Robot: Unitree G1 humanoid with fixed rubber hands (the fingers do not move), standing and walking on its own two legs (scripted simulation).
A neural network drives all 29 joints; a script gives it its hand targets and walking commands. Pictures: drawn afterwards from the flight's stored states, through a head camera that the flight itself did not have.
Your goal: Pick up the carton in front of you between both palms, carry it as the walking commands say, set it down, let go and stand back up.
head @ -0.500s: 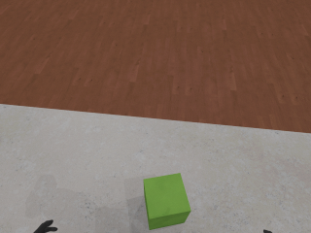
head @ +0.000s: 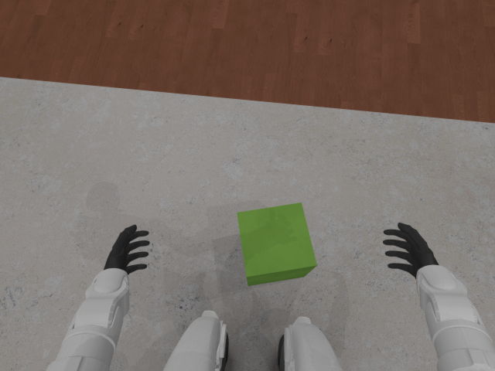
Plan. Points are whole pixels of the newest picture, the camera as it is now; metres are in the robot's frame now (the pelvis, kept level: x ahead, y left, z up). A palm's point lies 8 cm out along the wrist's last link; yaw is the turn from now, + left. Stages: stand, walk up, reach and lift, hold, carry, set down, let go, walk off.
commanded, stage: reach and lift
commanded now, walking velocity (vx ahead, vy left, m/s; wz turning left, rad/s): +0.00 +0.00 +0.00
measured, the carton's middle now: (273, 247) +0.42 -0.04 -0.59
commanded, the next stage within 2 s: none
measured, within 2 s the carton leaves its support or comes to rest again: neither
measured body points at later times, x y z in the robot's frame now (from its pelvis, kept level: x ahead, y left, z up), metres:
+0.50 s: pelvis -0.08 -0.03 -0.07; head +0.21 -0.05 +0.26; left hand +0.40 +0.16 -0.16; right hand +0.48 -0.23 -0.16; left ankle +0.02 +0.13 -0.68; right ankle +0.02 -0.11 -0.68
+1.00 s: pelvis -0.07 -0.01 -0.21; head +0.28 -0.04 +0.07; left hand +0.41 +0.16 -0.38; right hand +0.46 -0.23 -0.39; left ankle +0.02 +0.13 -0.68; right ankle +0.02 -0.11 -0.68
